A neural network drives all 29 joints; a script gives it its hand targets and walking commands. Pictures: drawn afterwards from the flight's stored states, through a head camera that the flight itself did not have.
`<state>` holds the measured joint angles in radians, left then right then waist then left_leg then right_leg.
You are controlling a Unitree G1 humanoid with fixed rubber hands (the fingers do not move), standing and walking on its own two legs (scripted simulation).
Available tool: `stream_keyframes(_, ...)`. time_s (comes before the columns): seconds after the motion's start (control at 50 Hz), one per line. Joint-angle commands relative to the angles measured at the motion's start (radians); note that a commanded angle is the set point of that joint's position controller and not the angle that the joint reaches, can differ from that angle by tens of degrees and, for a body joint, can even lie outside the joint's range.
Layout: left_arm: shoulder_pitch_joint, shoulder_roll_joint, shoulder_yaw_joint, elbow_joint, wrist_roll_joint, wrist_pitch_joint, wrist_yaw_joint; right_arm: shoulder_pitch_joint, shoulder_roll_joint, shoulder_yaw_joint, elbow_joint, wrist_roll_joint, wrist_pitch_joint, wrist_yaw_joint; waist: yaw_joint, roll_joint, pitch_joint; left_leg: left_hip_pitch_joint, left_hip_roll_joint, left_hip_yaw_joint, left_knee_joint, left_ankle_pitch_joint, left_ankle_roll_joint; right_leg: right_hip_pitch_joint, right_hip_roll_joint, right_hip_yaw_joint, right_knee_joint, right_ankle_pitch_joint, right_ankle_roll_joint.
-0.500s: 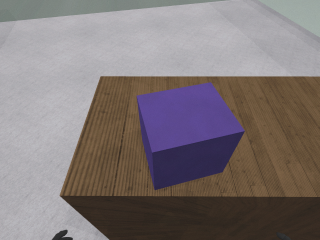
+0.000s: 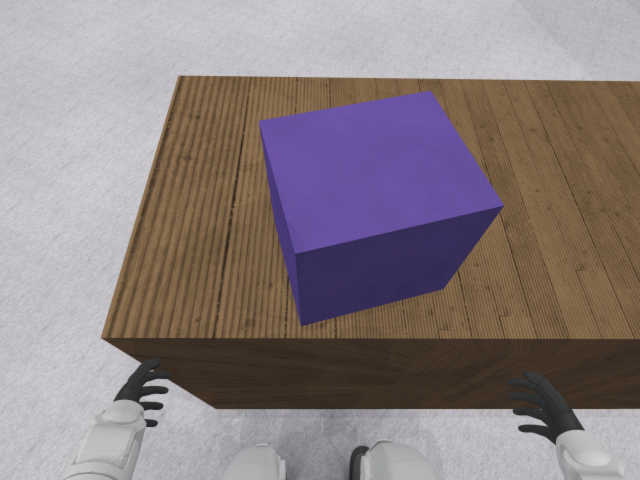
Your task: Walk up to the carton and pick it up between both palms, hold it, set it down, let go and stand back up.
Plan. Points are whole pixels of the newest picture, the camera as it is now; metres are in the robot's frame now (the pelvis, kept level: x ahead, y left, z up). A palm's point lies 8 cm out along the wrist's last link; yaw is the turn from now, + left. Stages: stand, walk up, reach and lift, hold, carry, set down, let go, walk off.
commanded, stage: reach and lift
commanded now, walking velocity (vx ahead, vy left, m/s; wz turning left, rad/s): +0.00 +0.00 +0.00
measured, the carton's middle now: (362, 215) +0.41 -0.03 +0.05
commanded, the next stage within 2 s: none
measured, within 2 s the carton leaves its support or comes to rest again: neither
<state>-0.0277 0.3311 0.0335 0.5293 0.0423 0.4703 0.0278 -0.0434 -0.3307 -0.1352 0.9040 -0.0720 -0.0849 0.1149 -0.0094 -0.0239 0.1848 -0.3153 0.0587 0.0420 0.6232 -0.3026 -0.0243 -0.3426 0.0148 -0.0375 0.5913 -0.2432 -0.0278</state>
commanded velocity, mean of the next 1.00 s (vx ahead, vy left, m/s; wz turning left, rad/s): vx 0.00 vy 0.00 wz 0.00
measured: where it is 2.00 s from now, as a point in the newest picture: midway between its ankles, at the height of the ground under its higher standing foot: outside the picture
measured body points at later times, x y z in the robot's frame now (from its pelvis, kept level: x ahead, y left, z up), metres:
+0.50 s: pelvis +0.00 -0.01 +0.02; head +0.02 -0.01 +0.47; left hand +0.16 +0.25 -0.04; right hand +0.16 -0.28 -0.07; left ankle +0.02 +0.13 -0.73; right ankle +0.04 -0.10 -0.73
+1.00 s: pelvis +0.02 -0.01 +0.02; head +0.02 +0.01 +0.47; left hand +0.17 +0.21 -0.01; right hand +0.19 -0.30 +0.00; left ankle +0.02 +0.13 -0.73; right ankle +0.04 -0.10 -0.73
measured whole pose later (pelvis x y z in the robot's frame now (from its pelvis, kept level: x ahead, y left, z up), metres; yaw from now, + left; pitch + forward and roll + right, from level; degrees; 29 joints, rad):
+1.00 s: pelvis +0.02 -0.01 +0.02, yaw -1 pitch -2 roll +0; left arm 0.45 0.13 -0.01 -0.06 -0.01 0.31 0.19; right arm 0.34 -0.45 -0.10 0.34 0.24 0.02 0.27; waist 0.04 -0.04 0.02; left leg -0.10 0.05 0.05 0.33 -0.19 -0.04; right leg -0.16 0.03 -0.02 0.34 -0.15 -0.04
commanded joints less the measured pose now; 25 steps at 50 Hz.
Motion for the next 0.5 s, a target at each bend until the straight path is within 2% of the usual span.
stream_keyframes(0.0, 0.155, 0.139, 0.132, -0.289, 0.061, -0.030, 0.014, 0.143, -0.291, 0.010, -0.120, 0.104, -0.049, -0.012, 0.032, 0.054, -0.520, 0.328, -0.045, -0.001, -0.074, 0.494, -0.030, 0.242, 0.022, -0.052, -0.099, 0.509, -0.010)
stream_keyframes(0.02, 0.173, 0.130, 0.145, -0.282, 0.084, -0.032, 0.019, 0.165, -0.298, 0.010, -0.099, 0.107, -0.043, -0.008, 0.029, 0.051, -0.462, 0.323, -0.045, -0.011, -0.092, 0.468, -0.029, 0.245, 0.023, -0.052, -0.111, 0.494, -0.012)
stream_keyframes(0.06, 0.151, 0.109, 0.153, -0.293, 0.088, -0.034, 0.027, 0.129, -0.287, 0.021, -0.144, 0.114, -0.037, 0.007, 0.046, 0.027, -0.323, 0.259, -0.057, -0.003, -0.139, 0.342, -0.019, 0.235, 0.021, -0.035, -0.152, 0.409, -0.006)
stream_keyframes(0.1, 0.137, 0.102, 0.155, -0.297, 0.079, -0.038, 0.024, 0.111, -0.248, 0.027, -0.187, 0.102, -0.018, 0.003, 0.042, -0.020, -0.199, 0.214, -0.074, 0.011, -0.190, 0.212, 0.005, 0.232, 0.008, -0.015, -0.196, 0.328, 0.010)
stream_keyframes(0.14, 0.097, 0.083, 0.157, -0.296, 0.061, -0.032, 0.022, 0.072, -0.209, 0.028, -0.219, 0.087, 0.008, 0.008, 0.033, -0.007, -0.055, 0.172, -0.078, 0.026, -0.255, 0.128, 0.008, 0.210, -0.008, 0.010, -0.250, 0.213, 0.013)
stream_keyframes(0.16, 0.078, 0.076, 0.138, -0.285, 0.057, -0.022, 0.023, 0.084, -0.194, 0.030, -0.228, 0.088, 0.031, 0.011, 0.015, -0.025, -0.007, 0.143, -0.077, 0.037, -0.274, 0.081, 0.014, 0.198, -0.008, 0.011, -0.264, 0.153, 0.019)
stream_keyframes(0.18, 0.070, 0.064, 0.123, -0.294, 0.049, -0.021, 0.024, 0.090, -0.178, 0.032, -0.260, 0.092, 0.045, 0.017, 0.019, -0.025, 0.005, 0.146, -0.079, 0.045, -0.302, 0.045, 0.020, 0.192, -0.008, 0.012, -0.291, 0.094, 0.020)
stream_keyframes(0.2, 0.048, 0.052, 0.113, -0.317, 0.034, -0.023, 0.025, 0.087, -0.154, 0.039, -0.288, 0.090, 0.064, 0.021, 0.026, -0.002, 0.011, 0.140, -0.078, 0.054, -0.307, 0.035, 0.019, 0.173, -0.019, 0.025, -0.308, 0.042, 0.016)
stream_keyframes(0.22, 0.051, 0.055, 0.110, -0.319, 0.030, -0.020, 0.026, 0.100, -0.156, 0.039, -0.324, 0.097, 0.076, 0.025, 0.022, -0.021, 0.000, 0.137, -0.076, 0.060, -0.310, 0.043, 0.026, 0.179, -0.022, 0.029, -0.316, 0.038, 0.017)
stream_keyframes(0.26, 0.047, 0.053, 0.092, -0.366, 0.022, -0.026, 0.026, 0.145, -0.153, 0.027, -0.346, 0.103, 0.109, 0.032, 0.007, 0.027, -0.037, 0.163, -0.075, 0.060, -0.322, 0.025, 0.017, 0.194, -0.021, 0.041, -0.336, -0.007, 0.017)
stream_keyframes(0.3, 0.070, 0.045, 0.081, -0.431, 0.001, -0.042, 0.041, 0.198, -0.163, 0.017, -0.413, 0.103, 0.112, 0.038, 0.004, 0.045, -0.156, 0.169, -0.064, 0.054, -0.315, 0.050, 0.013, 0.231, -0.022, 0.042, -0.332, 0.024, 0.005)
stream_keyframes(0.32, 0.072, 0.041, 0.053, -0.460, -0.024, -0.052, 0.043, 0.202, -0.162, -0.001, -0.438, 0.103, 0.113, 0.035, -0.005, 0.030, -0.181, 0.198, -0.064, 0.045, -0.322, 0.062, 0.010, 0.223, -0.008, 0.019, -0.326, 0.061, 0.004)
stream_keyframes(0.4, 0.143, 0.047, 0.036, -0.530, -0.076, -0.124, 0.068, 0.243, -0.180, -0.050, -0.516, 0.115, 0.069, 0.027, -0.009, -0.007, -0.336, 0.254, -0.067, 0.041, -0.310, 0.119, 0.011, 0.252, -0.005, 0.015, -0.306, 0.145, 0.014)
stream_keyframes(0.42, 0.163, 0.037, 0.022, -0.515, -0.086, -0.134, 0.071, 0.241, -0.189, -0.062, -0.519, 0.111, 0.060, 0.030, -0.011, -0.021, -0.328, 0.259, -0.067, 0.038, -0.311, 0.095, 0.012, 0.244, -0.001, 0.011, -0.310, 0.119, 0.013)
stream_keyframes(0.46, 0.183, 0.039, 0.034, -0.530, -0.092, -0.158, 0.088, 0.226, -0.203, -0.066, -0.564, 0.107, 0.045, 0.037, 0.008, -0.042, -0.328, 0.228, -0.062, 0.031, -0.308, 0.068, 0.011, 0.227, -0.004, 0.006, -0.296, 0.063, 0.006)
stream_keyframes(0.48, 0.197, 0.028, 0.026, -0.522, -0.101, -0.163, 0.093, 0.219, -0.208, -0.078, -0.583, 0.101, 0.043, 0.038, 0.007, -0.074, -0.313, 0.223, -0.058, 0.033, -0.316, 0.051, 0.016, 0.205, 0.005, -0.005, -0.296, 0.045, 0.005)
